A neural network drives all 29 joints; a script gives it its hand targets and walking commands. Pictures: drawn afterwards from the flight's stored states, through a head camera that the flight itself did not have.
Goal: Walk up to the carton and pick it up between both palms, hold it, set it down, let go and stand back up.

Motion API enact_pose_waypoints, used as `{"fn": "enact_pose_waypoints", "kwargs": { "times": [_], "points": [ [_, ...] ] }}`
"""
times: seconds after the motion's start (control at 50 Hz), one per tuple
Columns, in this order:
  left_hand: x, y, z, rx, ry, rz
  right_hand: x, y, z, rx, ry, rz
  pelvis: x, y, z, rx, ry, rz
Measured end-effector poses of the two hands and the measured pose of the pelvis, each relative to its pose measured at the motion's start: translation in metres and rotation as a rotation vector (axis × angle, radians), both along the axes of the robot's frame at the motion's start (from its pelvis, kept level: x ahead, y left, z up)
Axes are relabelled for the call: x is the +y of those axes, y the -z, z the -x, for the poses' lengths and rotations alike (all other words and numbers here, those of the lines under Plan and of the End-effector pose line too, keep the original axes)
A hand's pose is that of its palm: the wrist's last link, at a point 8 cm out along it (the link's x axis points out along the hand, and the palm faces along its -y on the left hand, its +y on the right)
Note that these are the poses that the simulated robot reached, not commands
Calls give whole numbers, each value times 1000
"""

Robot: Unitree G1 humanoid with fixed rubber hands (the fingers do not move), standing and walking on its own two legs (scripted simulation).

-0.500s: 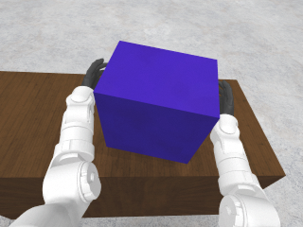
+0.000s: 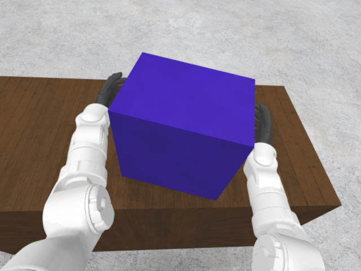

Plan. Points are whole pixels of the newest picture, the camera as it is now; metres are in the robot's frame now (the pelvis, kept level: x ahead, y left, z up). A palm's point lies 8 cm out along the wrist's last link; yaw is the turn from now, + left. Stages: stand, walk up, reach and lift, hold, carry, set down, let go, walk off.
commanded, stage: set down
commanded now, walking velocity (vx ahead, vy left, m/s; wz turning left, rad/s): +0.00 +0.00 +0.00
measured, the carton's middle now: (182, 132) +0.42 +0.00 +0.02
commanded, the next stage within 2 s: none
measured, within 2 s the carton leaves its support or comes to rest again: rests again in 0.84 s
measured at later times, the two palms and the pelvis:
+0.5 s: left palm (107, 109) +0.45 +0.18 +0.08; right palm (257, 145) +0.36 -0.17 +0.06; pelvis +0.00 +0.00 +0.00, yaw +0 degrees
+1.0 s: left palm (106, 112) +0.45 +0.19 +0.07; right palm (255, 147) +0.36 -0.16 +0.05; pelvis -0.01 +0.01 +0.00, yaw +0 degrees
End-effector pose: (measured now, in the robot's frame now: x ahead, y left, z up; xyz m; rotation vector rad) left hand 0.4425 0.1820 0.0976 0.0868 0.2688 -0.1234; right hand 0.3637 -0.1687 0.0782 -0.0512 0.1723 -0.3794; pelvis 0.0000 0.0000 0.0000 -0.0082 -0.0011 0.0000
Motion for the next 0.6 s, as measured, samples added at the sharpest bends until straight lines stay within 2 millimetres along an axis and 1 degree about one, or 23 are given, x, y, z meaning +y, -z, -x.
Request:
{"fn": "enact_pose_waypoints", "kwargs": {
  "times": [0.12, 0.22, 0.42, 0.6],
  "points": [
    [-7, 9, -11, 14, 33, -14, -4, 13, 1, 19, 30, -2, 1, 1, -1, 43, 6, 3],
    [-10, 12, -16, 7, 42, -17, -6, 17, -1, 11, 39, -9, 2, 1, -2, 73, 15, 6],
    [0, 21, -10, 21, 27, -16, 2, 23, -1, 26, 23, -12, 2, 1, 0, 85, 9, 8],
    [0, 21, -6, 7, 30, -13, 3, 24, 5, 16, 25, -3, 1, 2, 8, 96, 3, 14]
  ]
}}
